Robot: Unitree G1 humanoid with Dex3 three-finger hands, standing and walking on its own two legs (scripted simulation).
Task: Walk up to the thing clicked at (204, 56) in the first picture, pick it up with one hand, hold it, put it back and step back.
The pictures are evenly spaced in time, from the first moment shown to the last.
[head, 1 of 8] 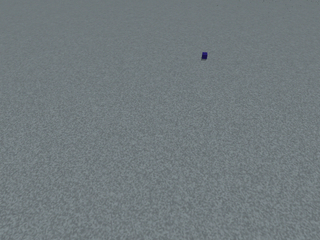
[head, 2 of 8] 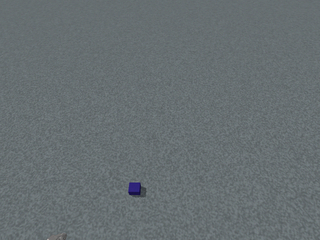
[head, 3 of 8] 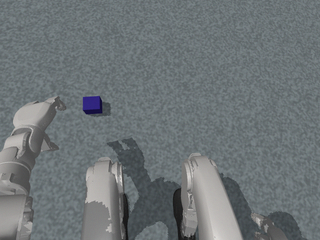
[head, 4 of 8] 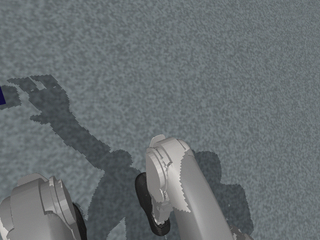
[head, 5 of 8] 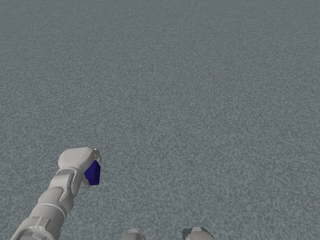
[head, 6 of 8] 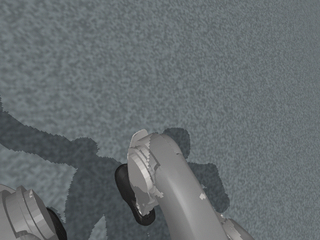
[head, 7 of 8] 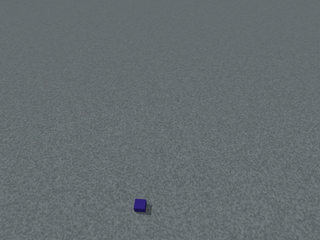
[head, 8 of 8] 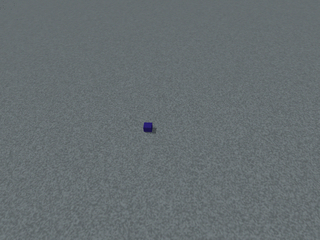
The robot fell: no
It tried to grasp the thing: yes
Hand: left
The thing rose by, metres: 0.69
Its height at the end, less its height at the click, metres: +0.00
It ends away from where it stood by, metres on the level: 0.02
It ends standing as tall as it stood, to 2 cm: yes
